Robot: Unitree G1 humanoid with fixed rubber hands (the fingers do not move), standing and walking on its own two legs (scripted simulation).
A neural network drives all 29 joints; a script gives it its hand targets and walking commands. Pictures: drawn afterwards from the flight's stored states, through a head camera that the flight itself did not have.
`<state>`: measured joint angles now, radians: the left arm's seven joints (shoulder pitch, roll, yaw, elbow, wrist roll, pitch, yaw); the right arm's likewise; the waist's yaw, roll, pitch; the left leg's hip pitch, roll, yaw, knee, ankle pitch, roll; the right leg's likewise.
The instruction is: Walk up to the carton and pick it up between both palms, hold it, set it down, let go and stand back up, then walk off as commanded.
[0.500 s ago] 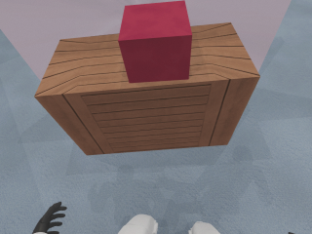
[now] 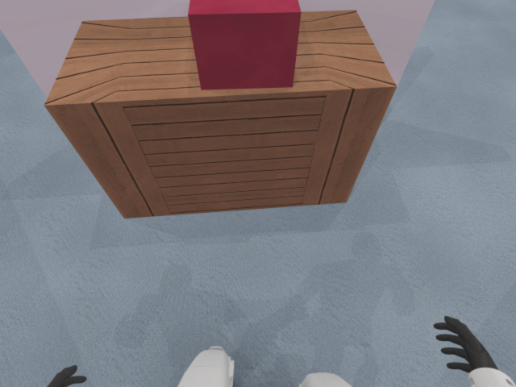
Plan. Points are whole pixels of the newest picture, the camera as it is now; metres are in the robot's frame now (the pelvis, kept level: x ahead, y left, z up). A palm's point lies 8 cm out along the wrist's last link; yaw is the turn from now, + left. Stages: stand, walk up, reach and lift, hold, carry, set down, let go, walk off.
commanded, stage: walk off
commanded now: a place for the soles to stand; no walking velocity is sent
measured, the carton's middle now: (244, 27) +1.01 +0.09 -0.01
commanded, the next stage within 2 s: stand in 1.32 s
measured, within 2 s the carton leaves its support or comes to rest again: neither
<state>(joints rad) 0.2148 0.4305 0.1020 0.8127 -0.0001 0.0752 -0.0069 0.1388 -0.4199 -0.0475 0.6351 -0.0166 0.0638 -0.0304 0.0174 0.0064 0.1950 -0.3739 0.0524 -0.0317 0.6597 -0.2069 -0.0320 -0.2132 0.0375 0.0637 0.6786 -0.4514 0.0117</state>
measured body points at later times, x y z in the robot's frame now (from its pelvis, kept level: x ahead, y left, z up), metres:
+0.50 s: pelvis -0.15 +0.01 +0.01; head -0.11 +0.03 +0.45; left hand -0.03 +0.34 -0.11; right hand -0.04 -0.31 -0.08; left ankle -0.13 +0.14 -0.72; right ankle -0.10 -0.13 -0.65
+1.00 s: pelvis -0.20 +0.00 +0.02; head -0.20 +0.00 +0.47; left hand -0.08 +0.32 -0.08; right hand -0.10 -0.30 -0.10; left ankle -0.17 +0.14 -0.72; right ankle -0.17 -0.13 -0.72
